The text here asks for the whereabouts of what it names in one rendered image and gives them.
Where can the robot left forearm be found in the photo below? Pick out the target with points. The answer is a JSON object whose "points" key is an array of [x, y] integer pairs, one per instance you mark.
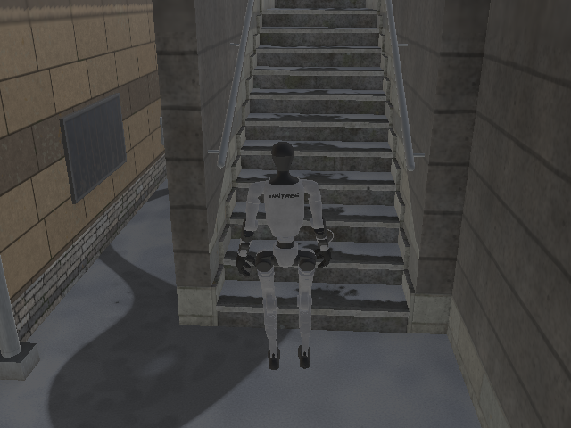
{"points": [[245, 241]]}

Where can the robot right forearm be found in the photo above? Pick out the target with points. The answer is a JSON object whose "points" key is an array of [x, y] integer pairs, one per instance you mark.
{"points": [[321, 236]]}

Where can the robot right foot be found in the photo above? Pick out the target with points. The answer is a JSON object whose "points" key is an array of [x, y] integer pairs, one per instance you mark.
{"points": [[304, 360]]}

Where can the left robot upper arm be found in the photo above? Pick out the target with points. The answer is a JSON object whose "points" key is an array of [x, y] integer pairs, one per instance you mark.
{"points": [[255, 190]]}

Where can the robot left hand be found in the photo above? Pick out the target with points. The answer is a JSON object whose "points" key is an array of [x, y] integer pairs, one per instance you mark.
{"points": [[240, 262]]}

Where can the right robot upper arm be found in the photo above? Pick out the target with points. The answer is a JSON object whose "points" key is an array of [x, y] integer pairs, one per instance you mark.
{"points": [[312, 188]]}

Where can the robot right shin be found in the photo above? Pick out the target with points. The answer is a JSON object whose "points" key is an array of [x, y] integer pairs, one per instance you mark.
{"points": [[305, 326]]}

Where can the robot right hand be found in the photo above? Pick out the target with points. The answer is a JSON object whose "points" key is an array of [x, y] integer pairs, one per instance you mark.
{"points": [[323, 254]]}

